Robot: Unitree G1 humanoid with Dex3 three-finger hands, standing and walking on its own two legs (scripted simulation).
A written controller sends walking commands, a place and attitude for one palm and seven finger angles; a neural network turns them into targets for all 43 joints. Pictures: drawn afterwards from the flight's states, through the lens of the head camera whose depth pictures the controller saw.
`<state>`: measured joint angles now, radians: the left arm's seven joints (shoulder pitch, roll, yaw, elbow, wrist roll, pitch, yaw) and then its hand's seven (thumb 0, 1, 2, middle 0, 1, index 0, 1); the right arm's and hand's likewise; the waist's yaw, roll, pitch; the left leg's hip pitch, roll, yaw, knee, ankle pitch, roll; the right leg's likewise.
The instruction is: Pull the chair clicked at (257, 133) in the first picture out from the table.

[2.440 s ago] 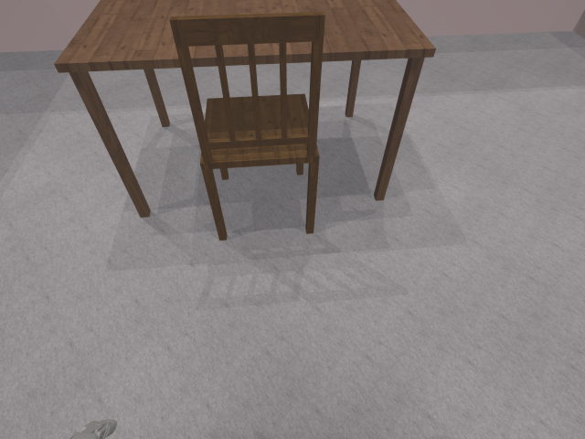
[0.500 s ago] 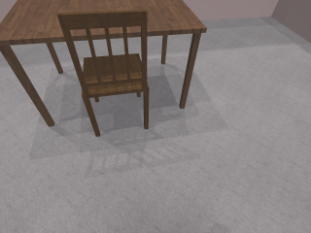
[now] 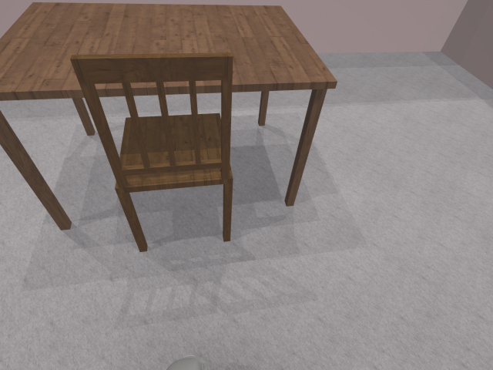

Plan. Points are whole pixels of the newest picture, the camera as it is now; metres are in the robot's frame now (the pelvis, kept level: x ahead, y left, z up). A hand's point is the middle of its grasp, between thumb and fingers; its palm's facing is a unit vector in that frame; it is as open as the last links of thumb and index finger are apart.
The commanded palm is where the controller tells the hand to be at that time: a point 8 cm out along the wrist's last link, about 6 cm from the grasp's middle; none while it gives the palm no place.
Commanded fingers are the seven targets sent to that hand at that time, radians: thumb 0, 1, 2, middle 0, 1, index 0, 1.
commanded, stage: turn to face it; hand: left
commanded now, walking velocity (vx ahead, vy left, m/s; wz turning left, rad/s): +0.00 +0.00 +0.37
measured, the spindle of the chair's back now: (167, 127) +0.78 +0.28 -0.09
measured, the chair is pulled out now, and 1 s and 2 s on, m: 0.00 0.00 0.00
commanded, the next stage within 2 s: take the last steps up to it in 0.44 s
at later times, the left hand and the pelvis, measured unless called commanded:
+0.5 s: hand out of the picture +0.13 +0.22 -0.17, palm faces +0.17 -0.96 -0.22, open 7.4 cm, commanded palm none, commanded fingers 0.00 0.90 0.90 -0.20 -0.30 -0.20 -0.30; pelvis +0.10 +0.02 +0.00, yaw +7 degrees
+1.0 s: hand out of the picture +0.04 +0.18 -0.16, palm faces +0.37 -0.91 -0.18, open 7.4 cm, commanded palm none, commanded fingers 0.00 0.90 0.90 -0.20 -0.30 -0.20 -0.30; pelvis +0.16 +0.04 +0.00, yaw +15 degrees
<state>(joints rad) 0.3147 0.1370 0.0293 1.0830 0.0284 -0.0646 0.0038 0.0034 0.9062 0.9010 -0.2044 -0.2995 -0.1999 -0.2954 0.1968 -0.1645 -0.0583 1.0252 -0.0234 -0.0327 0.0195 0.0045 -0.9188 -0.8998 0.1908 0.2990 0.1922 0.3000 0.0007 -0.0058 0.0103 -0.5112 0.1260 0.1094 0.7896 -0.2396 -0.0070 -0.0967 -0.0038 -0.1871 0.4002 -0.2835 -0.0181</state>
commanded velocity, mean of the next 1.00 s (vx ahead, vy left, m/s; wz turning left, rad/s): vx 0.14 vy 0.01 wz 0.17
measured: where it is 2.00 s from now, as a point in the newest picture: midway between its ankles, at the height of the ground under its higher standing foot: (213, 352)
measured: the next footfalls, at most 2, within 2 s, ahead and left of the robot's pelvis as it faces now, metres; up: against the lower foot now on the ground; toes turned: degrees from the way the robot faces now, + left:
left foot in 0.08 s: +0.16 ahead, +0.11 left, +0.00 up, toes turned +11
right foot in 0.56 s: +0.17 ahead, -0.10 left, +0.00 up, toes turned +5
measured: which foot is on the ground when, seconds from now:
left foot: up 0.00-0.06, down 0.08-0.58, up 0.60-1.00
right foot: down 0.00-0.08, up 0.10-0.54, down 0.56-1.00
